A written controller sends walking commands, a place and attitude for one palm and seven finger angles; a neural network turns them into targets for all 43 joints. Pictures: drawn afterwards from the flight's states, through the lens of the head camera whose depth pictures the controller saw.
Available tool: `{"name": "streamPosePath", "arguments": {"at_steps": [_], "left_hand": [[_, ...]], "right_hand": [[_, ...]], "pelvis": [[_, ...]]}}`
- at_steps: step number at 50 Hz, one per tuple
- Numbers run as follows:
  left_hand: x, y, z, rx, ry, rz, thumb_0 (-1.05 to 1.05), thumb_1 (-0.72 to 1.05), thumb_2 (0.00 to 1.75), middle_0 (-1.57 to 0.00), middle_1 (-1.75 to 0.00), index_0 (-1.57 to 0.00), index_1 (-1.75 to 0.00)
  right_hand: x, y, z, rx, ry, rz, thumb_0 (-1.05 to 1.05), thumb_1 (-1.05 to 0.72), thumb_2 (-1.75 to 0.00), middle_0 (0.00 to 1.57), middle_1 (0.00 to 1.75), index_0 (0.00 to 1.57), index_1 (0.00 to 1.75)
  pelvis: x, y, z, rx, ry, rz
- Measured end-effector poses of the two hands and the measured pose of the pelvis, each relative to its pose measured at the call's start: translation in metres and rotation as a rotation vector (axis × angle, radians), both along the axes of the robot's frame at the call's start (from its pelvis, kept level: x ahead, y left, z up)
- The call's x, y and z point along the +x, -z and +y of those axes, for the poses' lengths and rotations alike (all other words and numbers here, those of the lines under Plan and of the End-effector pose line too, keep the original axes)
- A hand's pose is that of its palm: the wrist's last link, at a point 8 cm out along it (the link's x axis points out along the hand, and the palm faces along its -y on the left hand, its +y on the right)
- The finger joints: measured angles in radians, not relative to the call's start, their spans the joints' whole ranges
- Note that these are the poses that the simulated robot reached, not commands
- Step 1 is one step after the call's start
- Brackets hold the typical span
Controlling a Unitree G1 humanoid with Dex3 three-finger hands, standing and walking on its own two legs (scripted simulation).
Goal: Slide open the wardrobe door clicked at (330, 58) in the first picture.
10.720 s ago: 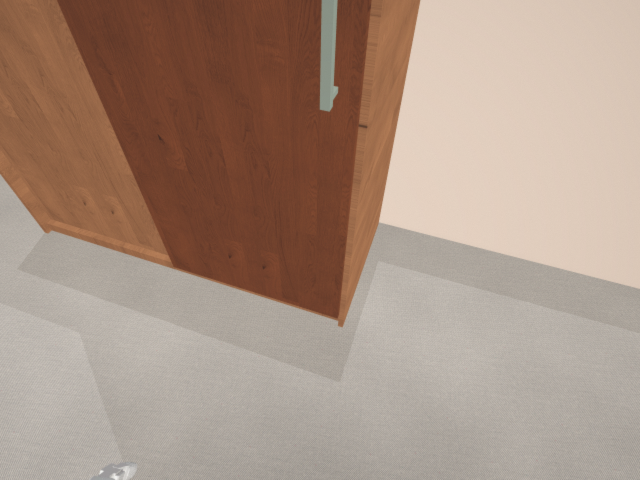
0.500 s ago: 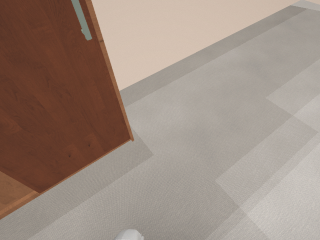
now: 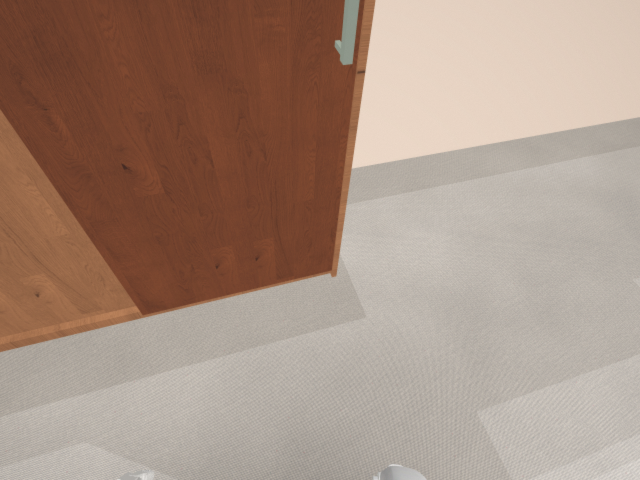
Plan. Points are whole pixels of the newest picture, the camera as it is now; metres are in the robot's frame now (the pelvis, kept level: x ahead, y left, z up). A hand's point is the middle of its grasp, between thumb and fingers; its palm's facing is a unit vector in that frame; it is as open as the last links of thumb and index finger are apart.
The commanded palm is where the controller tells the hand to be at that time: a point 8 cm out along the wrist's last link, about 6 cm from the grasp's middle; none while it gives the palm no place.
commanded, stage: turn to face it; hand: right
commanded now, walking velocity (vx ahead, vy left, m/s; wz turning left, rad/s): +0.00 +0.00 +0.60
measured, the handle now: out of the picture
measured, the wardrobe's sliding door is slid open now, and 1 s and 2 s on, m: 0.00 0.00 0.00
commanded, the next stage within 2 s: take the last steps up to it in 0.54 s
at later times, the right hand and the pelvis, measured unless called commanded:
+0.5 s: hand out of the picture +0.13 -0.22 -0.17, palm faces -0.26 +0.94 -0.22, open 7.4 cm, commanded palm none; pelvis +0.00 -0.04 +0.00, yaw +17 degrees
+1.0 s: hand out of the picture +0.12 -0.19 -0.18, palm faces -0.29 +0.93 -0.20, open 7.3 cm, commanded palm none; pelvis +0.04 -0.02 +0.00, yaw +21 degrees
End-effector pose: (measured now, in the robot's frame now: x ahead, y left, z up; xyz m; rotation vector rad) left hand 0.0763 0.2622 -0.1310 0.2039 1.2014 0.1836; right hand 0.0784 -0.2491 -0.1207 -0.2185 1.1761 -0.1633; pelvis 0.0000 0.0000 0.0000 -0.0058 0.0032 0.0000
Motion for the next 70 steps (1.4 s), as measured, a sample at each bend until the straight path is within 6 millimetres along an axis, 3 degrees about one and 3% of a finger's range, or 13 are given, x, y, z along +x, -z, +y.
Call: {"name": "streamPosePath", "arguments": {"at_steps": [8,13,18,24,31,36,42,46,51,55,58,62,70], "left_hand": [[0.015,-0.016,-0.026,0.054,-0.04,-0.114,0.01,0.91,0.9,-0.2,-0.3,-0.2,-0.3],[-0.01,-0.027,-0.044,0.066,-0.078,-0.102,0.01,0.91,0.9,-0.2,-0.3,-0.2,-0.3],[-0.044,-0.028,-0.054,0.051,-0.155,-0.046,0.01,0.9,0.9,-0.2,-0.3,-0.2,-0.3],[-0.095,-0.015,-0.056,0.007,-0.278,0.032,0.01,0.9,0.9,-0.21,-0.3,-0.2,-0.3],[-0.164,0.019,-0.043,-0.063,-0.412,0.144,0.01,0.9,0.9,-0.2,-0.3,-0.2,-0.3],[-0.186,0.022,-0.037,-0.079,-0.451,0.204,0.01,0.91,0.9,-0.2,-0.3,-0.2,-0.3],[-0.171,0.014,-0.039,-0.092,-0.429,0.17,0.01,0.91,0.9,-0.2,-0.3,-0.19,-0.3],[-0.142,0.008,-0.041,-0.087,-0.404,0.132,0.01,0.91,0.9,-0.2,-0.3,-0.19,-0.3],[-0.089,0.004,-0.047,-0.047,-0.368,0.057,0.01,0.91,0.9,-0.2,-0.3,-0.19,-0.3],[-0.064,0.004,-0.059,-0.017,-0.384,0.018,0.01,0.91,0.9,-0.2,-0.3,-0.2,-0.3],[-0.061,0.001,-0.076,-0.036,-0.416,0.051,0.0,0.91,0.9,-0.2,-0.3,-0.2,-0.3],[-0.064,-0.001,-0.102,-0.091,-0.448,0.141,0.0,0.91,0.9,-0.2,-0.3,-0.2,-0.3],[-0.062,0.004,-0.132,-0.202,-0.527,0.298,0.01,0.91,0.9,-0.2,-0.3,-0.2,-0.3]], "right_hand": [[0.0,0.027,-0.03,0.033,-0.035,0.06,0.01,-0.9,-0.9,0.2,0.3,0.2,0.3],[0.014,0.028,-0.047,0.04,-0.094,0.08,0.01,-0.9,-0.9,0.2,0.3,0.2,0.3],[0.031,0.02,-0.05,0.041,-0.148,0.078,0.01,-0.9,-0.9,0.2,0.3,0.2,0.3],[0.055,0.016,-0.026,0.03,-0.244,0.083,0.01,-0.91,-0.9,0.2,0.3,0.19,0.3],[0.089,0.013,0.031,0.005,-0.374,-0.007,0.01,-0.9,-0.9,0.2,0.3,0.2,0.3],[0.088,0.003,0.058,0.011,-0.406,-0.027,0.0,-0.9,-0.9,0.2,0.3,0.2,0.3],[0.077,0.004,0.06,0.039,-0.373,-0.017,0.0,-0.92,-0.9,0.2,0.3,0.2,0.3],[0.065,0.012,0.039,0.038,-0.336,0.036,0.0,-0.92,-0.9,0.2,0.3,0.2,0.3],[0.049,0.032,0.002,0.037,-0.275,0.167,0.0,-0.91,-0.9,0.2,0.3,0.2,0.3],[0.055,0.04,-0.019,0.02,-0.275,0.272,0.0,-0.91,-0.9,0.2,0.3,0.2,0.3],[0.081,0.032,-0.02,0.02,-0.302,0.276,0.01,-0.91,-0.9,0.2,0.3,0.2,0.3],[0.13,0.023,-0.006,0.035,-0.322,0.206,0.01,-0.91,-0.9,0.2,0.3,0.2,0.3],[0.237,0.02,0.055,0.07,-0.39,0.082,0.01,-0.91,-0.9,0.2,0.3,0.19,0.3]], "pelvis": [[0.003,0.009,-0.029,0.027,-0.096,0.006],[0.001,0.003,-0.042,0.041,-0.165,-0.005],[0.002,-0.004,-0.046,0.052,-0.218,-0.002],[0.001,-0.004,-0.041,0.05,-0.28,0.005],[-0.007,0.011,-0.015,0.011,-0.343,0.009],[-0.008,0.005,-0.008,0.014,-0.359,0.0],[0.003,-0.001,-0.004,0.012,-0.366,-0.012],[0.018,-0.001,-0.008,0.018,-0.365,-0.012],[0.05,0.006,-0.023,0.031,-0.358,-0.008],[0.075,0.011,-0.035,0.025,-0.387,-0.006],[0.094,0.003,-0.037,0.023,-0.392,-0.003],[0.119,-0.004,-0.034,0.016,-0.393,-0.001],[0.171,-0.002,-0.011,0.002,-0.398,-0.01]]}}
